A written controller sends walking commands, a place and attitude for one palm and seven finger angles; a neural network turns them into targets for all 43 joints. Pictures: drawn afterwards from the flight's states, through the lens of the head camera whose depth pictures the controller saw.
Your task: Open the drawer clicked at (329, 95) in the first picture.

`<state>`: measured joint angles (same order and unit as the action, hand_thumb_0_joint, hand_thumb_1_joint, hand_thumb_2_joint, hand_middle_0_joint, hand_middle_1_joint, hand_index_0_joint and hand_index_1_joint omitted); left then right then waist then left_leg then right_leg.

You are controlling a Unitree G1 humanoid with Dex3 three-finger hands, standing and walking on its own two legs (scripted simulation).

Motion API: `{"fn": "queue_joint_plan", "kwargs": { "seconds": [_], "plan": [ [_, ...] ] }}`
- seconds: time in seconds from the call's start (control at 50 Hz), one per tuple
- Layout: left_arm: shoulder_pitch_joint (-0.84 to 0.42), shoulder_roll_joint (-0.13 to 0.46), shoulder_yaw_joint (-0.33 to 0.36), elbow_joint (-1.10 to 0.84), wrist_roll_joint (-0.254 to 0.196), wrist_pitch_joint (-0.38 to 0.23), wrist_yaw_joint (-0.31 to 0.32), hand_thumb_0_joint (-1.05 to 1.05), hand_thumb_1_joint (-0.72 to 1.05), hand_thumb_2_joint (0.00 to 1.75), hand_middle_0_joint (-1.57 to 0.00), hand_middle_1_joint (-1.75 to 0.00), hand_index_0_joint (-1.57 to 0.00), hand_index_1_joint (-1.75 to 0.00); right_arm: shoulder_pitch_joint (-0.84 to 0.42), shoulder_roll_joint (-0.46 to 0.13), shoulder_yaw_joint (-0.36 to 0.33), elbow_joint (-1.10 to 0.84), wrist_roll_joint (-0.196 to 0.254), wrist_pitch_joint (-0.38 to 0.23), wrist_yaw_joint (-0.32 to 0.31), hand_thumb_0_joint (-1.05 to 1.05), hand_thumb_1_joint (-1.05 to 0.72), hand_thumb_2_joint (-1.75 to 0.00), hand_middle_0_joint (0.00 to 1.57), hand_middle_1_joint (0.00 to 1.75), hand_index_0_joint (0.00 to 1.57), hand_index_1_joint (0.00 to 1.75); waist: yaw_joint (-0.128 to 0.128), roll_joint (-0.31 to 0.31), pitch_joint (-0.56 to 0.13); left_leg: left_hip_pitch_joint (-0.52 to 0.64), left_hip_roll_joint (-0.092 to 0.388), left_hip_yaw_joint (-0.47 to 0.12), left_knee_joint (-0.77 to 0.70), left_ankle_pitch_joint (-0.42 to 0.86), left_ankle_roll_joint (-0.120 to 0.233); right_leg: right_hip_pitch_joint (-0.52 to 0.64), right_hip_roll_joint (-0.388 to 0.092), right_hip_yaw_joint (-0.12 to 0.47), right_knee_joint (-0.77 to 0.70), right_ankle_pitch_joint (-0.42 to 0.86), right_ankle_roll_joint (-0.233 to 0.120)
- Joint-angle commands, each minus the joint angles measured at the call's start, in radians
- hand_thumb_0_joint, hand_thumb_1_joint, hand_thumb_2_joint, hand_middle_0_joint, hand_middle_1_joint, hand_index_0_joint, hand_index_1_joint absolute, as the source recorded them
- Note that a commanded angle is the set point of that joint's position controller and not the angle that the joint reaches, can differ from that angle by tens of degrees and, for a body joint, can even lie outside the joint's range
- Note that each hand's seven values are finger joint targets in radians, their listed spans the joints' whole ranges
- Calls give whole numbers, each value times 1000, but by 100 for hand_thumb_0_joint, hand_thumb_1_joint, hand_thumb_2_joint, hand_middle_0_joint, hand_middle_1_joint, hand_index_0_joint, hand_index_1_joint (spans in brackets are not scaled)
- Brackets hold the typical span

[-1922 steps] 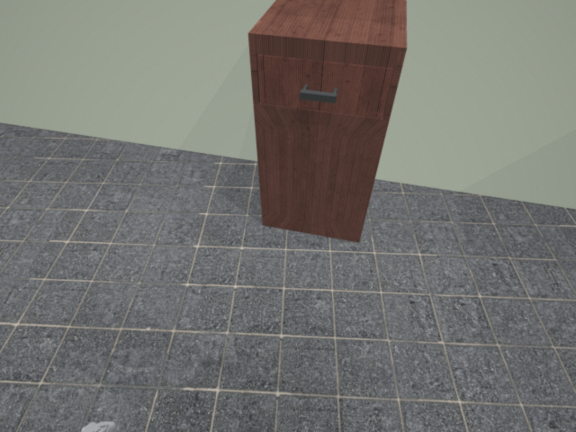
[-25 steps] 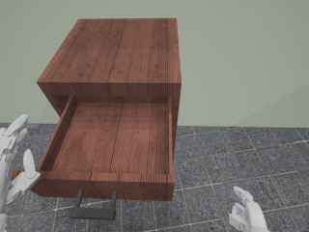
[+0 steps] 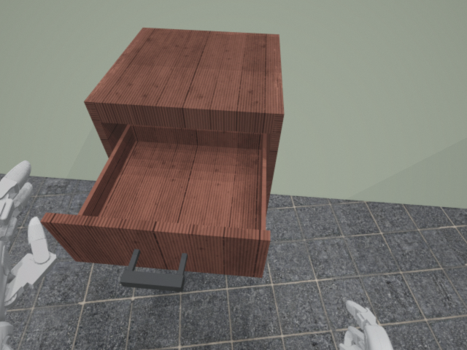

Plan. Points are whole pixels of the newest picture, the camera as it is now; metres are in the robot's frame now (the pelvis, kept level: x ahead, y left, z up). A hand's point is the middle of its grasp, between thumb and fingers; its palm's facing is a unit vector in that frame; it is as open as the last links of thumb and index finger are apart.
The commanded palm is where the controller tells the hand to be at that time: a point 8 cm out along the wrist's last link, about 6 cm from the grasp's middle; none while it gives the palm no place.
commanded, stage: step back with the hand held close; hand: left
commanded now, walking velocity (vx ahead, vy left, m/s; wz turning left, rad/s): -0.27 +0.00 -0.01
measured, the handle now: (156, 269) +0.27 +0.17 -0.04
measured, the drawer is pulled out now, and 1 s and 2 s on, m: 0.28 0.28 0.28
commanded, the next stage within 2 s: stop stepping back and stand still in 0.48 s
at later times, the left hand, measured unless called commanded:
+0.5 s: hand (34, 344) +0.10 +0.20 +0.17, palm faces +0.27 -0.84 -0.48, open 7.4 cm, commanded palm +0.04 +0.26 +0.19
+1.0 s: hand out of the picture +0.00 +0.20 +0.17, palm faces +0.31 -0.85 -0.43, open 7.4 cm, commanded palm -0.06 +0.25 +0.19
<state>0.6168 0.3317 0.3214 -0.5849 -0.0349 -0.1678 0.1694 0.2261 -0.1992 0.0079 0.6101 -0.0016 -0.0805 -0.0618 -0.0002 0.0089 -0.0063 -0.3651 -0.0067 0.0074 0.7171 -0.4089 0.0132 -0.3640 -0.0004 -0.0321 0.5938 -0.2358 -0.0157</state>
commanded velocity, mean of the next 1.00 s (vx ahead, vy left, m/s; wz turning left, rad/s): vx -0.13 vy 0.02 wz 0.02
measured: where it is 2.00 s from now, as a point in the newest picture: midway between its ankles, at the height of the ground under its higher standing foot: outside the picture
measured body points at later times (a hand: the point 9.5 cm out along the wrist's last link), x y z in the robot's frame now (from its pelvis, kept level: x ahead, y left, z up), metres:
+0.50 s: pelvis -0.10 -0.02 +0.01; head -0.08 -0.01 +0.46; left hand +0.08 +0.25 +0.19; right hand +0.05 -0.27 -0.07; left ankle -0.10 +0.11 -0.70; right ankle -0.05 -0.12 -0.73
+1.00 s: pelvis -0.20 -0.03 +0.01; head -0.20 -0.02 +0.46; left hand -0.02 +0.24 +0.19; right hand -0.07 -0.28 -0.07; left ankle -0.19 +0.09 -0.73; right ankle -0.16 -0.12 -0.73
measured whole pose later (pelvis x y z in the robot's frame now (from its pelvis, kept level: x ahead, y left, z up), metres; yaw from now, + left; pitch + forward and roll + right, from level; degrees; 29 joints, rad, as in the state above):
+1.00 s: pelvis -0.20 -0.03 +0.01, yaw -2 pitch +0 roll +0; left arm 0.65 0.37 0.32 -0.57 -0.02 -0.19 0.16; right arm 0.26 -0.23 0.00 0.63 0.00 -0.11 -0.05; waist -0.04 -0.01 -0.01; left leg -0.22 0.00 0.02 0.47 -0.25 0.03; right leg -0.29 0.01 -0.06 0.49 -0.20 -0.03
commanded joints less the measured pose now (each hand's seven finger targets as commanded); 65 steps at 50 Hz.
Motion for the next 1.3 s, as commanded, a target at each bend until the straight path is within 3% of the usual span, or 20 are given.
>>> {"fn": "queue_joint_plan", "kwargs": {
  "seconds": [0.0, 0.06, 0.14, 0.24, 0.28, 0.32, 0.34, 0.46, 0.48, 0.52, 0.56, 0.62, 0.7, 0.76, 0.8, 0.9, 0.96, 1.02, 1.18, 1.28],
  "plan": [
    [-45, 198, 151, -212, 4, -81, 14, 0, 90, 90, -20, -30, -20, -30, -123, -137, -52, -190, 2, -62, -18, 0, -90, -90, 20, 30, 20, 30, -10, 68, 1, 10, 173, -170, -378, 94, 63, 22, -67, 122, -107, -55, 15],
    [-30, 207, 179, -256, 12, -93, 18, 0, 90, 90, -20, -30, -20, -30, -135, -116, -49, -213, 6, -81, -9, 0, -90, -90, 20, 30, 20, 30, -9, 239, -50, -231, 305, -238, -485, -16, 102, 190, -6, 38, 189, -152, 31],
    [17, 175, 151, -269, -8, -91, 2, 0, 90, 90, -20, -30, -20, -30, -108, -133, -65, -176, 0, -109, 7, 0, -90, -90, 20, 30, 20, 30, -3, 148, -85, -24, 283, -143, -306, 473, 81, 108, -15, 24, 62, -82, 31],
    [1, 176, 151, -256, -18, -111, -18, 0, 90, 90, -20, -30, -20, -30, -110, -140, -61, -150, 3, -104, 20, 0, -90, -90, 20, 30, 20, 30, -5, 139, -137, 67, 243, -100, -218, 608, 42, 148, -21, 14, -93, 129, 23],
    [48, 202, 180, -240, -33, -104, -23, 0, 90, 90, -20, -30, -20, -30, -131, -126, -75, -182, 26, -88, 23, 0, -90, -90, 20, 30, 20, 30, -6, -11, -177, 4, 138, -16, -109, 294, 5, 143, -122, 119, -140, 242, -19],
    [67, 240, 204, -218, -37, -103, -13, 0, 90, 90, -20, -30, -20, -30, -130, -99, -87, -175, 35, -60, 22, 0, -90, -90, 20, 30, 20, 30, -8, -215, -155, -28, -10, -1, 245, -49, -37, -9, -353, 385, -334, 123, -138],
    [68, 251, 222, -210, -31, -95, -4, 0, 90, 90, -20, -30, -20, -30, -137, -98, -88, -169, 24, -47, 20, 0, -90, -90, 20, 30, 20, 30, 0, -178, -158, -65, -21, -42, 396, -111, -39, -22, -382, 414, -344, 151, -191],
    [39, 207, 163, -211, -3, -87, 15, 0, 90, 90, -20, -30, -20, -30, -137, -90, -36, -153, 1, -16, -21, 0, -90, -90, 20, 30, 20, 30, -27, -112, -77, 34, 2, 13, -252, 36, -17, 99, -179, 145, -224, 239, -52],
    [23, 208, 148, -244, -6, -95, 15, 0, 90, 90, -20, -30, -20, -30, -124, -107, -48, -150, -1, -20, -22, 0, -90, -90, 20, 30, 20, 30, -30, -30, -76, 60, 49, -13, -384, 167, -1, 120, -137, 108, -151, 208, -10],
    [22, 226, 168, -291, 3, -114, 16, 0, 90, 90, -20, -30, -20, -30, -129, -137, -80, -172, 3, -51, -7, 0, -90, -90, 20, 30, 20, 30, 0, 185, -125, 16, 307, -215, -382, 481, 93, 102, -26, 29, 82, -31, 44],
    [58, 221, 183, -312, -6, -111, 15, 0, 90, 90, -20, -30, -20, -30, -121, -113, -80, -184, -6, -82, 1, 0, -90, -90, 20, 30, 20, 30, -12, 278, -156, -84, 336, -239, -415, 457, 123, 85, 12, 32, 293, -253, 35],
    [91, 190, 172, -317, -19, -94, 16, 0, 90, 90, -20, -30, -20, -30, -89, -115, -74, -148, 2, -99, 9, 0, -90, -90, 20, 30, 20, 30, -8, 192, -119, 48, 278, -142, -321, 496, 112, 25, 2, 30, 218, -220, 43],
    [15, 201, 165, -258, -11, -86, 14, 0, 90, 90, -20, -30, -20, -30, -100, -125, -42, -145, 21, -103, 8, 0, -90, -90, 20, 30, 20, 30, -18, 95, -34, -87, 158, -87, -281, -68, 42, 235, -25, 9, -203, -35, 37],
    [-13, 200, 142, -177, -12, -63, 14, 0, 90, 90, -20, -30, -20, -30, -77, -128, -67, -136, 27, -77, 3, 0, -90, -90, 20, 30, 20, 30, -28, -206, -16, -2, -7, -5, 192, -26, -14, -33, -297, 443, -465, -418, -103],
    [-15, 203, 146, -156, -13, -68, 10, 0, 90, 90, -20, -30, -20, -30, -98, -113, -52, -128, 11, -65, 6, 0, -90, -90, 20, 30, 20, 30, -41, -169, -16, -9, 6, -31, 231, 9, -12, -32, -295, 334, -418, -306, -121],
    [20, 190, 125, -168, 15, -82, 16, 0, 90, 90, -20, -30, -20, -30, -101, -109, -29, -140, 9, -89, -3, 0, -90, -90, 20, 30, 20, 30, -27, -77, -7, 137, 21, 16, -351, 41, 37, 62, -167, 181, -344, -252, -44],
    [23, 203, 129, -239, 0, -99, 11, 0, 90, 90, -20, -30, -20, -30, -113, -160, -59, -174, 9, -99, 3, 0, -90, -90, 20, 30, 20, 30, -3, 85, -60, 112, 163, -135, -412, 188, 81, 191, -38, 75, -133, -11, 10],
    [13, 194, 143, -225, 20, -86, 19, 0, 90, 90, -20, -30, -20, -30, -111, -123, -40, -168, 9, -98, -3, 0, -90, -90, 20, 30, 20, 30, -17, 173, 32, -157, 198, -197, -545, -271, 92, 261, -7, 12, -35, -109, 19],
    [-21, 164, 104, -126, 7, -85, 10, 0, 90, 90, -20, -30, -20, -30, -82, -128, -50, -137, 12, -95, 0, 0, -90, -90, 20, 30, 20, 30, -31, -81, 69, -1, 44, -39, -237, -46, 35, 76, -117, 249, -380, -309, -27],
    [-45, 185, 110, -191, 9, -84, 15, 0, 90, 90, -20, -30, -20, -30, -98, -123, -40, -143, 10, -88, 7, 0, -90, -90, 20, 30, 20, 30, -20, -1, -1, 102, 70, -63, -340, 63, 35, 140, -93, 163, -328, -150, -12]
  ]
}}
